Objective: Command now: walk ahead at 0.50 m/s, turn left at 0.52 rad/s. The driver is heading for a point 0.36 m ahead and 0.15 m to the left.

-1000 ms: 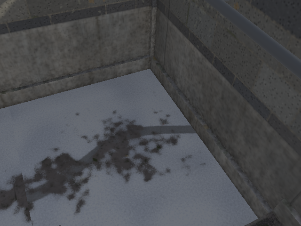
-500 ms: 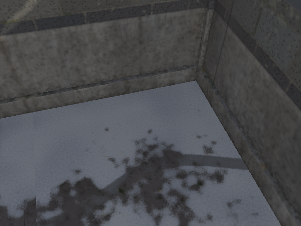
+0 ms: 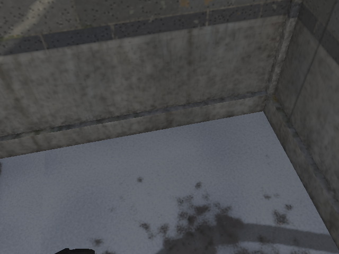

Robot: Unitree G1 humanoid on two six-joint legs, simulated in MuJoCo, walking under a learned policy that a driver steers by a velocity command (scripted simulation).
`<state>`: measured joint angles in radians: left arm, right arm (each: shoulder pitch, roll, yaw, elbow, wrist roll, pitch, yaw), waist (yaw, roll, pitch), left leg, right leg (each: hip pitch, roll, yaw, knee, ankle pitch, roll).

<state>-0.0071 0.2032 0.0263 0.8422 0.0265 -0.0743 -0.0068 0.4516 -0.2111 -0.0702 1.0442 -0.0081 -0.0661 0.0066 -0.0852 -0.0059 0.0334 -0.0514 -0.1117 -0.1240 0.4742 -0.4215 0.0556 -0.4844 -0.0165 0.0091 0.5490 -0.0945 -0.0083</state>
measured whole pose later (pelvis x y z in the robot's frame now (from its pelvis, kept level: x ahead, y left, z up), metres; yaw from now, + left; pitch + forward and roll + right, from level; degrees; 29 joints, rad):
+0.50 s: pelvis +0.24 +0.04 +0.00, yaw +16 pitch +1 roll -2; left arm 0.41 0.20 0.05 1.01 0.00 -0.10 0.02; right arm 0.01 -0.22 -0.04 0.82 -0.05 -0.04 0.06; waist 0.06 0.03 0.06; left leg -0.46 0.01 0.06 0.51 -0.03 0.10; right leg 0.02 -0.05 -0.25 0.42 -0.41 0.03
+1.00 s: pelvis +0.33 +0.05 +0.01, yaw +18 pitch -1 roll +1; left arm 0.23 0.19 0.02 1.03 0.02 -0.02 0.04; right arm 0.20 -0.21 0.00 1.06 0.00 -0.04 0.00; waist -0.01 0.00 0.01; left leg -0.23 -0.05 0.05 0.42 -0.16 0.05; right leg -0.21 -0.04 -0.01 0.46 -0.22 0.01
